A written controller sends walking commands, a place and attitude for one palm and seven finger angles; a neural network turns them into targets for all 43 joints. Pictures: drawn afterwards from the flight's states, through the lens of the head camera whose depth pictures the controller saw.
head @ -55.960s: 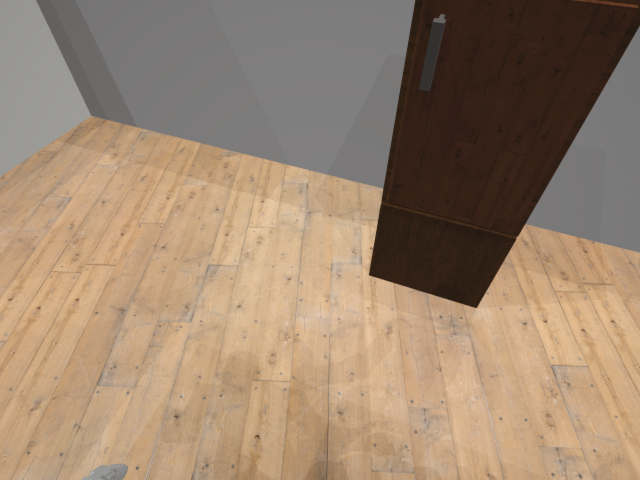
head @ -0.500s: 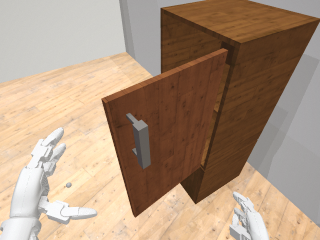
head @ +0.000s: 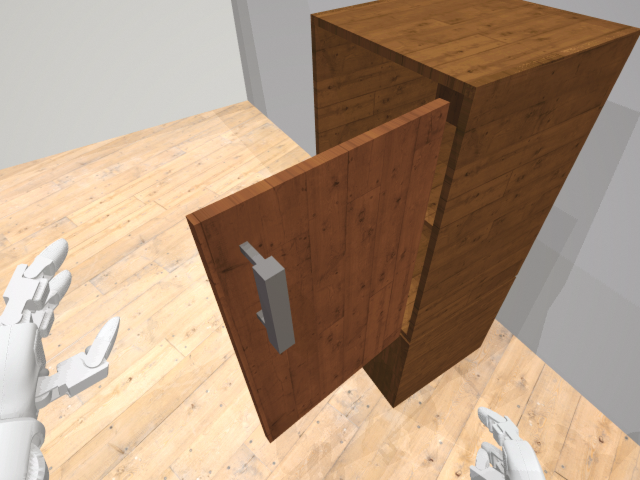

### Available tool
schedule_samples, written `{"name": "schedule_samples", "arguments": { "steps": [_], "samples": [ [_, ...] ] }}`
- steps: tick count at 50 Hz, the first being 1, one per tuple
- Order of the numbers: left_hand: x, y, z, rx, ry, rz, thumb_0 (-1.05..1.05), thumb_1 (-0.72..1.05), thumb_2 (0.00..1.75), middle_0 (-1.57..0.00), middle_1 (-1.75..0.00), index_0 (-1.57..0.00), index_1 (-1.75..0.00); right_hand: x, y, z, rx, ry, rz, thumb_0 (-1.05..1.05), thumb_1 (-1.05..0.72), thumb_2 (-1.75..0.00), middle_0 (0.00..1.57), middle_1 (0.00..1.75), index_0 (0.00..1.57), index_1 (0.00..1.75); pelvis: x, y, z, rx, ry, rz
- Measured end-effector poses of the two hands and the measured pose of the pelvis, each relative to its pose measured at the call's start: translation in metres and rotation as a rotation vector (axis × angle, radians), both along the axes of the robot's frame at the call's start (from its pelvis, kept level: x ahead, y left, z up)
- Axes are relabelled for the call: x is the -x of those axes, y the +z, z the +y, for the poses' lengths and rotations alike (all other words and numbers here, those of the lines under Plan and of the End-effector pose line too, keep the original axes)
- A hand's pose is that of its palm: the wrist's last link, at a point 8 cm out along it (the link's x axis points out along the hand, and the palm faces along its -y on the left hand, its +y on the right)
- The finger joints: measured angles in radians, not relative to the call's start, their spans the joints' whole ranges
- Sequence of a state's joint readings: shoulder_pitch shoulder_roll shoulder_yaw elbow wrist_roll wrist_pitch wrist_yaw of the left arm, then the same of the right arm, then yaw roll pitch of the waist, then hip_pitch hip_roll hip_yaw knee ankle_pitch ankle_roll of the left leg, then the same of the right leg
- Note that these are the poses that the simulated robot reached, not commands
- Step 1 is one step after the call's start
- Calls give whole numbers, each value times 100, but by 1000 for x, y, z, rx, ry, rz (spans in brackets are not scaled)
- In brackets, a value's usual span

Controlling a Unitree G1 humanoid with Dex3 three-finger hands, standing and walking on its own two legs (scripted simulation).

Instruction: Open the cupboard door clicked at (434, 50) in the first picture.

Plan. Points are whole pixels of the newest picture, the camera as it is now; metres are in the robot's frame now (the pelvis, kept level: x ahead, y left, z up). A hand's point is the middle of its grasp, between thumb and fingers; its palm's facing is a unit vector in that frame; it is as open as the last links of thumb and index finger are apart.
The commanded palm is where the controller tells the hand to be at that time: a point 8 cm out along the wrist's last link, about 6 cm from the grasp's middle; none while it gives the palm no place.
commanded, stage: draw the hand back to the body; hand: left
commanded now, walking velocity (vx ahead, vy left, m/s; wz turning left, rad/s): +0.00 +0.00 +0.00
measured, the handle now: (266, 298) +0.28 +0.10 +0.12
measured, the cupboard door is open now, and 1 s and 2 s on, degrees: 97 97 97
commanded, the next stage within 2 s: step back with the hand held close in 0.44 s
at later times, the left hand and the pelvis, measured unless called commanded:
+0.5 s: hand (89, 349) +0.19 +0.25 +0.15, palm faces +0.45 -0.81 -0.38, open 7.5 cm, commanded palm +0.14 +0.29 +0.16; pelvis +0.00 -0.01 +0.00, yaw +0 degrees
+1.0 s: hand (59, 382) +0.16 +0.26 +0.14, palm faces +0.36 -0.80 -0.49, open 7.4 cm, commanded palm +0.09 +0.31 +0.17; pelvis -0.05 +0.01 -0.01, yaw +0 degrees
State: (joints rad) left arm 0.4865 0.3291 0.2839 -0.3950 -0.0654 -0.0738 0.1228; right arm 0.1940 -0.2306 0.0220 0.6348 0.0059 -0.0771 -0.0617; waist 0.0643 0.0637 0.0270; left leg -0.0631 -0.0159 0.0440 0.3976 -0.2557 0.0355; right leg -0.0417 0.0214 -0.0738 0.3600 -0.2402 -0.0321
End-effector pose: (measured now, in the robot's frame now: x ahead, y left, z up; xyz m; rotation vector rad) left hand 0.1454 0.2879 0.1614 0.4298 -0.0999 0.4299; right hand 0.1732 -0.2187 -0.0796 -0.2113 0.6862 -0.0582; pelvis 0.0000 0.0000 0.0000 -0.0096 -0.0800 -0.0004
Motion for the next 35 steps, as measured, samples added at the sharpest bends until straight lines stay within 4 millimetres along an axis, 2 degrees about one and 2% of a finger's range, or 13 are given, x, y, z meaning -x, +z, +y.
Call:
{"name": "schedule_samples", "arguments": {
  "steps": [7, 13, 28, 35],
  "samples": [
    [-2, 7, 7, -15, 35, -22, 1, 72, 83, -21, -30, -20, -30, -5, 1, -5, 1, 1, 3, 1, -91, -90, 20, 30, 20, 30, -2, 0, -3, -2, 2, 1],
    [-2, 4, 2, 0, 32, -13, 1, 83, 88, -21, -30, -21, -30, -6, 0, -7, -1, 7, 6, 1, -91, -90, 20, 30, 20, 30, -2, 1, -6, -3, 4, 1],
    [4, 5, -5, -4, 31, -13, 2, 89, 90, -21, -30, -21, -30, 2, -2, -11, -13, 5, 14, 1, -91, -90, 20, 30, 20, 30, 4, 1, -13, -4, 4, -6],
    [8, 17, -2, -81, -1, -31, 2, 89, 90, -21, -30, -21, -30, 10, -1, -18, -8, -29, 29, 1, -91, -90, 20, 30, 20, 30, 11, 0, -13, 6, 8, 44]
  ]
}}
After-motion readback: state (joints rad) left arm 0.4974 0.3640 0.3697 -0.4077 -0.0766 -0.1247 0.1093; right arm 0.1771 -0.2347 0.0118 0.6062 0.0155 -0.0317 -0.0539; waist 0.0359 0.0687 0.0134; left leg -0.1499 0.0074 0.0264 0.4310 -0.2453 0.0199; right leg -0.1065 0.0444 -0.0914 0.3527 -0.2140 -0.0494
